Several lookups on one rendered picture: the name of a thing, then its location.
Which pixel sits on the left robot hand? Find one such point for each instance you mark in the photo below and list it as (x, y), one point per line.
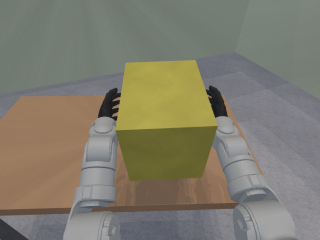
(108, 103)

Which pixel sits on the left robot forearm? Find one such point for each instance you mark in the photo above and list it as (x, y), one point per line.
(97, 179)

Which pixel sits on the table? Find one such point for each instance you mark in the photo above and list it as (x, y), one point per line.
(42, 140)

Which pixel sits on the right robot forearm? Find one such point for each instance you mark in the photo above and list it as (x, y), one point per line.
(245, 182)

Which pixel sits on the robot right upper arm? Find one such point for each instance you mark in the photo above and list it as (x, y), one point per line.
(262, 220)

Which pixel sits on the robot left upper arm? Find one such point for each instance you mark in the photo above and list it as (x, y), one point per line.
(96, 225)

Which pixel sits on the carton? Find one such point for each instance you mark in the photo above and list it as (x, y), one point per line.
(165, 123)

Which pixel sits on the right robot hand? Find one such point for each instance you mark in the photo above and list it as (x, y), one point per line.
(217, 102)

